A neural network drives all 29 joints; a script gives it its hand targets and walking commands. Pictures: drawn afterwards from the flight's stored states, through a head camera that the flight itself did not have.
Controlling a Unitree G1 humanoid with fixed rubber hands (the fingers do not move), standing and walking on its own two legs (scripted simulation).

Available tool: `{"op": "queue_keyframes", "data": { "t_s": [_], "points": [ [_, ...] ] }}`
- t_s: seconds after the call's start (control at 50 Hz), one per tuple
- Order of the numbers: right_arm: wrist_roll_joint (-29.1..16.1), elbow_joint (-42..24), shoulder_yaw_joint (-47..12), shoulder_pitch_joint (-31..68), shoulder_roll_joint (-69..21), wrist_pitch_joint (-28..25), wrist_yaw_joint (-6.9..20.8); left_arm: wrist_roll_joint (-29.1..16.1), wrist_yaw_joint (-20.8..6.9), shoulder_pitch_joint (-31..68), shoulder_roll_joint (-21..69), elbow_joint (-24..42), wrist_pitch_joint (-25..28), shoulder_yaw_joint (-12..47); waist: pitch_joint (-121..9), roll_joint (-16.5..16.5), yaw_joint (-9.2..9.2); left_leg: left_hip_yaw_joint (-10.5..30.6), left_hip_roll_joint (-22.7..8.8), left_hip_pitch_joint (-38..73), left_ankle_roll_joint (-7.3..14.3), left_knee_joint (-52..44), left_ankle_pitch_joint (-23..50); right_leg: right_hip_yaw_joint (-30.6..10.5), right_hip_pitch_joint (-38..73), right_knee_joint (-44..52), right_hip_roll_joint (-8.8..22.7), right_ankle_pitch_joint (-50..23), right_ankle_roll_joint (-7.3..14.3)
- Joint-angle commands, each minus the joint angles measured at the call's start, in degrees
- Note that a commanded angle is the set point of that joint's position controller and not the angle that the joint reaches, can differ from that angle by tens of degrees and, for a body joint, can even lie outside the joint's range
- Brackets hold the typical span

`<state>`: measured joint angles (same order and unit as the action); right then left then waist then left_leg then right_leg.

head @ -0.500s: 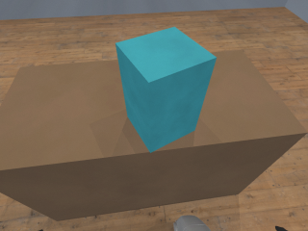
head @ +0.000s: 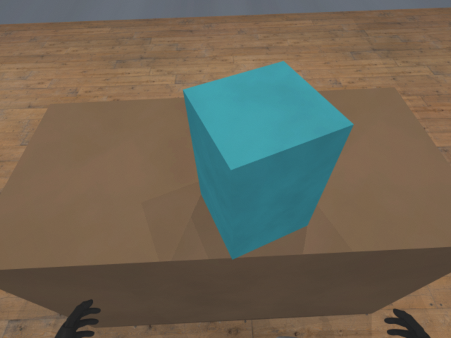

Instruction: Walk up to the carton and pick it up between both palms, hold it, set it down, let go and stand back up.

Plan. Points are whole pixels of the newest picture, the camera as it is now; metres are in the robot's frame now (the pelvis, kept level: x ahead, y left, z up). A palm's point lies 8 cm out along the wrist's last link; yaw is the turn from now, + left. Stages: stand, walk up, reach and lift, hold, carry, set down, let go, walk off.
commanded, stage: walk up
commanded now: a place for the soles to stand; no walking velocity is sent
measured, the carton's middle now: (255, 169) +0.39 -0.04 +0.07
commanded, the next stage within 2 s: reach and lift in 1.56 s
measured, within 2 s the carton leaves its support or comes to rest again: neither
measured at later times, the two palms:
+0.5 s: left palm out of the picture +0.05 +0.30 -0.10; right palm out of the picture +0.07 -0.32 -0.11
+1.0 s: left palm out of the picture +0.02 +0.29 -0.10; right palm out of the picture +0.04 -0.33 -0.11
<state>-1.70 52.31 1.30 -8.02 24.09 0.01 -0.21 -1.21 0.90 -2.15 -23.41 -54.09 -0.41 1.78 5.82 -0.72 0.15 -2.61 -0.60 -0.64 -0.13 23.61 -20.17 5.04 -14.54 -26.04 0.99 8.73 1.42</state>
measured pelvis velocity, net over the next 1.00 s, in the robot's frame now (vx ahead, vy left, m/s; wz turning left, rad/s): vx -0.03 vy -0.03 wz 0.07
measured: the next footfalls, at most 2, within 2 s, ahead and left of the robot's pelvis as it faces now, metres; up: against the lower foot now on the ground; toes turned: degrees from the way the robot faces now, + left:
none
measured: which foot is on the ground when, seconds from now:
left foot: down 0.00-1.00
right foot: down 0.00-1.00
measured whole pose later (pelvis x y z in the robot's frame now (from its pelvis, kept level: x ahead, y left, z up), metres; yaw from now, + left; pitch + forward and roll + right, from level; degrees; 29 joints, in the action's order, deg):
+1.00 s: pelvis -0.03 -0.03 +0.01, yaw +4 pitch -2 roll +1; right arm -0.3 62.4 1.0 -10.6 21.3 -1.4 -0.8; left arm -0.7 0.1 -6.6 -20.9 -62.7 0.6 -1.5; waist 3.0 -0.6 -0.3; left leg 1.3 -1.0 -1.8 -1.9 17.5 -13.5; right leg 8.3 -12.7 -17.0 1.1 2.4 2.8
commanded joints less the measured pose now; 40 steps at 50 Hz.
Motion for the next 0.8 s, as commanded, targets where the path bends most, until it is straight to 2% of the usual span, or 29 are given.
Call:
{"op": "queue_keyframes", "data": {
  "t_s": [0.0, 0.04, 0.06, 0.08, 0.18, 0.2, 0.22, 0.26, 0.3, 0.32, 0.36, 0.42, 0.5, 0.56, 0.58, 0.66, 0.68, 0.74, 0.78],
  "points": [
    [0.11, 2.2, 2.39, -0.54, 10.05, -0.51, -0.38, -0.03, 0.2, 1.68, -10.42, -1.82, 1.09, -2.42, -9.5, 0.11, 0.28, 4.42, -7.88, -2.2, -0.64, -5.61, 21.13, -7.74, 9.49, 4.23, 8.92, -23.02, 1.25],
    [0.24, 3.47, 2.19, 0.53, 9.56, -0.54, -0.29, -0.28, 0.1, 2.13, -10.45, -2.81, 1.31, -2.71, -9.15, -0.98, 0.22, 4.6, -7.85, -2.85, -0.7, -6.73, 20.55, -7.7, 10.32, 5.11, 9.27, -22.2, 1.14],
    [0.25, 4.08, 2.1, 1.14, 9.06, -0.57, -0.38, -0.02, 0.22, 1.73, -10.37, -3.84, 1.28, -2.63, -8.98, -0.1, 0.15, 4.63, -8.07, -2.3, -0.49, -7.49, 20.26, -7.36, 10.17, 5.66, 9.32, -21.84, 1.02],
    [0.17, 4.47, 2.08, 1.17, 9.2, -0.66, -0.36, -0.22, 0.11, 1.4, -10.69, -4.24, 1.27, -2.8, -8.76, -1.08, 0.17, 4.91, -8.1, -2.59, -0.58, -7.71, 19.3, -7.68, 9.9, 6.46, 9.42, -20.32, 0.84],
    [0.38, 7.04, 1.76, 2.25, 9.95, -1.15, -0.45, -0.05, 0.07, 2.06, -10.46, -6.31, 1.69, -3.32, -7.77, 1.6, 0.26, 5.59, -7.71, -4.01, -0.1, -9.95, 13.91, -7.72, 10.23, 9.12, 8.82, -11.73, -0.09],
    [0.67, 7.59, 1.86, 2.83, 9.78, -1.21, -0.59, -0.09, 0.14, 2.23, -10.35, -6.89, 1.71, -3.34, -7.09, 2.31, -0.18, 5.83, -7.84, -4.83, 0.0, -10.17, 12.7, -7.98, 10.15, 10.04, 9.48, -10.75, -0.13],
    [0.8, 7.6, 1.86, 2.52, 9.74, -1.32, -0.59, -0.14, 0.07, 1.55, -10.11, -6.94, 1.74, -3.57, -7.23, 0.77, -0.26, 5.57, -7.61, -4.71, 0.08, -10.6, 12.51, -8.02, 10.35, 9.59, 9.48, -10.51, -0.06],
    [0.65, 8.39, 1.72, 2.97, 9.35, -1.49, -0.73, -0.15, 0.06, 0.5, -10.05, -7.47, 1.97, -3.72, -6.66, 1.65, -0.37, 5.97, -7.99, -4.3, 0.13, -10.73, 12.55, -8.06, 9.18, 10.87, 9.39, -9.56, -0.46],
    [0.59, 8.59, 1.64, 2.32, 9.36, -1.57, -0.85, -0.02, -0.02, 0.47, -10.02, -7.87, 1.87, -3.92, -6.63, 0.47, -0.44, 6.27, -7.81, -5.73, -0.05, -11.03, 11.24, -8.02, 10.67, 10.95, 9.47, -7.97, -0.38],
    [0.75, 8.82, 1.58, 2.81, 9.07, -1.68, -0.88, -0.07, 0.08, 0.15, -9.51, -8.04, 2.04, -3.92, -5.56, 1.2, -0.52, 6.68, -7.9, -6.64, 0.14, -11.55, 11.9, -7.77, 10.62, 11.16, 9.54, -9.27, -0.62],
    [0.79, 9.08, 1.67, 2.37, 9.02, -1.75, -0.86, 0.07, 0.06, -0.5, -9.84, -7.9, 2.02, -4.35, -6.75, 0.02, -0.6, 6.6, -7.85, -5.59, 0.23, -11.59, 10.24, -8.1, 10.2, 12.0, 9.62, -5.51, -0.31],
    [0.64, 9.44, 1.31, 2.26, 8.52, -1.92, -1.02, 0.18, 0.1, -0.26, -9.61, -8.11, 2.11, -4.47, -5.85, 1.55, -0.52, 7.02, -7.68, -6.56, 0.26, -11.47, 10.98, -8.07, 10.05, 12.53, 9.49, -5.16, -0.46],
    [0.88, 9.59, 1.4, 0.99, 8.23, -1.86, -0.94, 0.1, 0.08, -0.89, -9.79, -8.25, 2.13, -4.92, -5.28, 0.6, -0.49, 6.94, -7.28, -8.27, 0.1, -11.55, 8.34, -8.46, 10.08, 13.46, 9.95, -0.45, -0.32],
    [0.89, 10.09, 1.39, -0.73, 7.63, -1.78, -1.09, 0.33, 0.01, -1.77, -9.39, -8.08, 1.94, -4.82, -5.03, 2.01, -0.88, 6.97, -7.0, -7.74, 0.12, -11.0, 7.65, -9.35, 9.23, 14.99, 10.24, 2.51, -0.67],
    [1.21, 9.48, 1.38, -0.09, 7.81, -1.79, -1.04, 0.37, 0.06, -1.49, -9.22, -7.92, 1.98, -4.82, -4.74, 0.44, -0.64, 7.2, -7.16, -8.3, 0.15, -11.29, 7.74, -9.19, 8.9, 14.96, 10.21, 2.81, -0.63],
    [1.28, 9.29, 1.46, -0.9, 8.17, -2.19, -1.04, 0.51, -0.18, -0.95, -9.47, -7.49, 1.91, -5.21, -5.32, 1.95, -0.51, 7.73, -7.25, -8.73, 0.28, -11.33, 7.65, -8.61, 9.51, 14.7, 10.11, 3.35, -0.57],
    [1.28, 8.87, 1.47, -0.53, 8.17, -2.18, -1.03, 0.54, -0.2, -1.73, -8.7, -7.29, 1.92, -5.09, -5.9, 0.99, -0.93, 7.87, -7.23, -9.66, 0.55, -11.27, 7.35, -8.04, 10.72, 13.66, 9.65, 1.89, -0.63],
    [0.98, 8.91, 1.37, -2.11, 7.28, -1.87, -0.99, 0.5, -0.19, -2.43, -8.8, -7.07, 1.74, -5.3, -5.44, 1.39, -1.0, 7.02, -6.42, -10.29, 0.18, -10.96, 5.76, -9.25, 10.54, 15.07, 10.37, 5.56, -0.86],
    [1.16, 8.78, 1.58, -2.8, 7.52, -1.91, -1.0, 0.45, -0.23, -2.52, -8.87, -6.98, 1.59, -5.32, -4.34, 1.89, -0.78, 7.69, -6.61, -10.74, 0.43, -11.39, 5.49, -8.57, 9.18, 14.64, 9.96, 5.55, -0.62]
  ]
}}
